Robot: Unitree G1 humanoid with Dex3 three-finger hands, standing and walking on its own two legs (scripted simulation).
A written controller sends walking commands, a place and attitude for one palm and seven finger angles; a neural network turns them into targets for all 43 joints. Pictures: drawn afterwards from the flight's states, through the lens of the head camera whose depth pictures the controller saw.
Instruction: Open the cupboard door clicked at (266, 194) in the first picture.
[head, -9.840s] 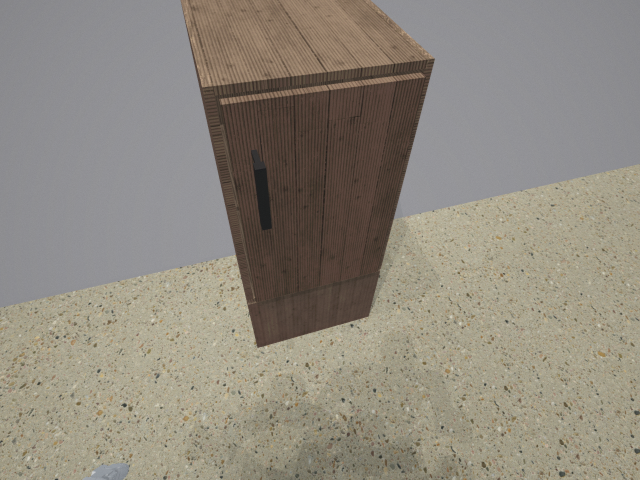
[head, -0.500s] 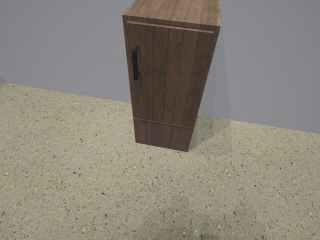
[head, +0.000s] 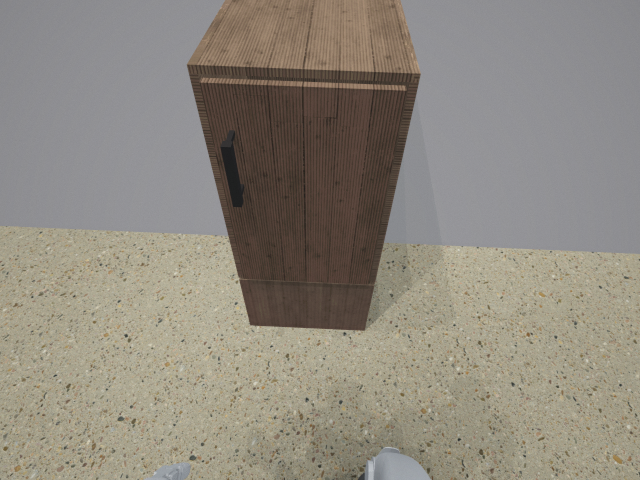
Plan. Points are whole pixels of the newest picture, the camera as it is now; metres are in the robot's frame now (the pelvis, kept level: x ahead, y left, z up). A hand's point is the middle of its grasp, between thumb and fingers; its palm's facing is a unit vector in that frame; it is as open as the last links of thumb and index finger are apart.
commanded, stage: take the last steps up to it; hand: left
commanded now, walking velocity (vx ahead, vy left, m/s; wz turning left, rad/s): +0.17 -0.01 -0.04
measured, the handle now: (234, 170) +0.68 +0.18 -0.03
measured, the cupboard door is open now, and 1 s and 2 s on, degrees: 0 0 0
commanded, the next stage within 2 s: come to a stop and stand still in 0.02 s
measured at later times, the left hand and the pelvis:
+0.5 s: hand out of the picture +0.16 +0.20 -0.19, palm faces +0.07 -0.97 -0.22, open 7.3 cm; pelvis +0.10 +0.01 -0.01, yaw +0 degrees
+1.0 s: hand out of the picture +0.11 +0.16 -0.17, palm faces +0.00 -0.98 -0.22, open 7.3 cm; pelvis +0.07 -0.02 +0.00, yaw -2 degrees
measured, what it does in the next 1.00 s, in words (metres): steps on the spot: right foot, then left foot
